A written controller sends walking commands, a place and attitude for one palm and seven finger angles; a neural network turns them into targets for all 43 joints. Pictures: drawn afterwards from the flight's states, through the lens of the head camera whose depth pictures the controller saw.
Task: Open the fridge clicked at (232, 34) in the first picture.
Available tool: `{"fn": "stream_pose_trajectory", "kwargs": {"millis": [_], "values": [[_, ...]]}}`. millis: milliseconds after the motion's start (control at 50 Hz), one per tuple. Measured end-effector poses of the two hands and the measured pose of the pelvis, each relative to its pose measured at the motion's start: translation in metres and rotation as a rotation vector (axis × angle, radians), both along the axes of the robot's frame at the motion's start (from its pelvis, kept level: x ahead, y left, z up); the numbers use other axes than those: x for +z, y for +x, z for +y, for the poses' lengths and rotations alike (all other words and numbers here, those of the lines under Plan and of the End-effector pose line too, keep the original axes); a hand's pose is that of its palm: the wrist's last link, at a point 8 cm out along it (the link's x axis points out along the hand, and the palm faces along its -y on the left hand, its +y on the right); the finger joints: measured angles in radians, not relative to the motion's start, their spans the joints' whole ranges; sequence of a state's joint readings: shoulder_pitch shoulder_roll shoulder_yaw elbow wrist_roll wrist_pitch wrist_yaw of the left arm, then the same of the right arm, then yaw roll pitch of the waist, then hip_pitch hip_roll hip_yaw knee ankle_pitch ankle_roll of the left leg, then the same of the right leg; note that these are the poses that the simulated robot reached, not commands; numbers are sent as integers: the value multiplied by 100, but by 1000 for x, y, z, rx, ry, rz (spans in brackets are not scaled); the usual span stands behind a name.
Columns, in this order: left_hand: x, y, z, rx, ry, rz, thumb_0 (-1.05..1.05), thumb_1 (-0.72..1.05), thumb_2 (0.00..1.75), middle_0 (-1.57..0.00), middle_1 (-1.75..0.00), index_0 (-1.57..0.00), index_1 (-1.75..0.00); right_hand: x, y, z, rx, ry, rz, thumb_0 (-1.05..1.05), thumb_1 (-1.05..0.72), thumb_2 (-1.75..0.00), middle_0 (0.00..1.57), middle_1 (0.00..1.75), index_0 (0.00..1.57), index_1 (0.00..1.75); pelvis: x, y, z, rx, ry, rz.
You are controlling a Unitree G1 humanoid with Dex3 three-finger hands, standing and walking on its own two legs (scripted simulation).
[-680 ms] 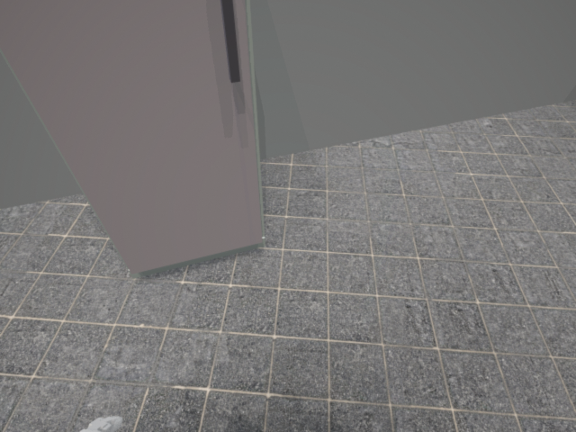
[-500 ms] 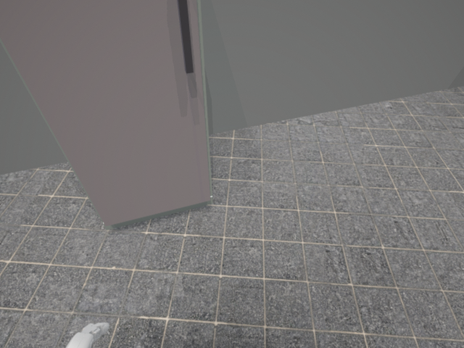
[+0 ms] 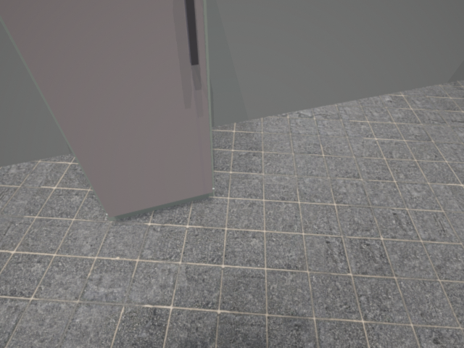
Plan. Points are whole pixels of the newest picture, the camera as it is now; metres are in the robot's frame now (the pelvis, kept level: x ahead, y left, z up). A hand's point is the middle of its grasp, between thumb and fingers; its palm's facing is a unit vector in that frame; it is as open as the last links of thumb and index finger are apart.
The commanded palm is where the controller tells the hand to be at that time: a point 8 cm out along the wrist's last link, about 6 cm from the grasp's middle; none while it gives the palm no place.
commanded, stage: stand and wait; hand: right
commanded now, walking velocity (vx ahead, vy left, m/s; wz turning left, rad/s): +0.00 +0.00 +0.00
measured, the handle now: (187, 2) +0.93 +0.19 +0.22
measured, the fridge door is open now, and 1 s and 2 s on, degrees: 0 0 0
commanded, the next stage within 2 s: look at it before walking up in 0.20 s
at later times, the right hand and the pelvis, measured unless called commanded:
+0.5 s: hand out of the picture +0.08 -0.24 -0.16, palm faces -0.04 +0.94 -0.33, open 7.4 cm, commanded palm none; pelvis +0.00 +0.00 +0.00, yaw +0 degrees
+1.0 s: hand out of the picture +0.09 -0.24 -0.16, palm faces -0.04 +0.94 -0.34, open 7.4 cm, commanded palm none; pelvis +0.01 +0.00 +0.00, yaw +2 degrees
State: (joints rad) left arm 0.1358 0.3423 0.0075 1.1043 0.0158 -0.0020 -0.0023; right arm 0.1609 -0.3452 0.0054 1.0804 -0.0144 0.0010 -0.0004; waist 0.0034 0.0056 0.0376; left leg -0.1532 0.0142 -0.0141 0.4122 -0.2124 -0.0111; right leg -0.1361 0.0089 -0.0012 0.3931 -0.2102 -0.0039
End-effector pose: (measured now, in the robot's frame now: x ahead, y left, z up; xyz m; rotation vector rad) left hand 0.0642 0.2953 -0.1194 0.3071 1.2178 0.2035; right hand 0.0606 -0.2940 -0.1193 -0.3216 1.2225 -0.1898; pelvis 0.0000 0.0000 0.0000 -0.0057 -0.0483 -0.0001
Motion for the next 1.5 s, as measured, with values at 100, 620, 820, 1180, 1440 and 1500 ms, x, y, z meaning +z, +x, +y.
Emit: {"fn": "stream_pose_trajectory", "kwargs": {"millis": [100,620,820,1180,1440,1500], "values": [[-1,-9,1,6,-4,19,0,90,90,-20,-30,-20,-30,0,-1,3,4,3,-1,1,-90,-90,20,30,20,30,0,-3,2,0,0,4],[3,10,0,0,-3,-9,0,90,90,-20,-30,-20,-30,0,21,8,18,13,-29,1,-90,-89,20,30,20,30,2,6,3,3,2,14],[5,21,-1,-8,1,-17,0,90,90,-20,-30,-20,-30,0,22,4,12,9,-22,1,-90,-89,20,30,20,30,2,10,2,3,2,14],[-22,-15,-25,118,-75,-26,0,90,90,-20,-30,-20,-30,-22,14,39,70,60,60,1,-90,-90,20,30,20,30,-12,-1,6,119,-25,17],[-33,-72,-18,243,-132,46,0,91,90,-20,-30,-20,-30,-17,-12,85,102,93,91,1,-90,-89,20,30,20,30,-8,-18,22,198,-25,43],[-27,-80,-19,264,-115,44,0,91,90,-20,-30,-20,-30,-16,-11,85,113,103,91,1,-90,-89,20,30,20,30,-5,-19,18,213,-21,54]]}}
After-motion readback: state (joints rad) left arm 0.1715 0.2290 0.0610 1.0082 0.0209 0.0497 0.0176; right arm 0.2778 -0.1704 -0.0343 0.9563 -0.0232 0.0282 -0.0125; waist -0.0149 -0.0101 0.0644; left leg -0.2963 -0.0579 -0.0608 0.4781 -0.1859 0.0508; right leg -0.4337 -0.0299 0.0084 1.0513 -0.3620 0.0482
